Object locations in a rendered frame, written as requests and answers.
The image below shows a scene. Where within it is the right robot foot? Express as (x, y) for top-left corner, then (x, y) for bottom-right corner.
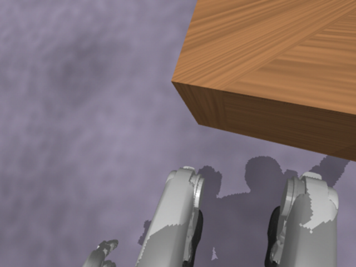
(264, 206), (280, 267)

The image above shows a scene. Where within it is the left robot foot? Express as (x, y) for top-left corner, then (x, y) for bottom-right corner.
(182, 210), (203, 267)

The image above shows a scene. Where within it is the left robot hand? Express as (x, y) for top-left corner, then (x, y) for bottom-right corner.
(82, 240), (118, 267)

